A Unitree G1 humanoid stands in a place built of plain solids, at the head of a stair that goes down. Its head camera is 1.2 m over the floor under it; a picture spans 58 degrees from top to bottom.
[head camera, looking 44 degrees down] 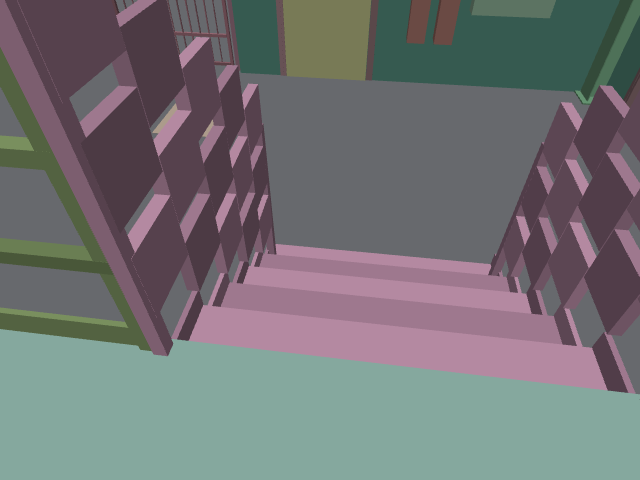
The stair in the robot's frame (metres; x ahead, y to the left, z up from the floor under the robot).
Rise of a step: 0.19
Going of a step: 0.28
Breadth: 1.52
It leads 8 degrees to the right of straight ahead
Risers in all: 6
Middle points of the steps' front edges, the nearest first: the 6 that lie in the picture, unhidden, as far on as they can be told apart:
0.69 -0.23 0.00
0.97 -0.27 -0.19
1.25 -0.30 -0.37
1.52 -0.34 -0.56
1.80 -0.38 -0.75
2.08 -0.41 -0.93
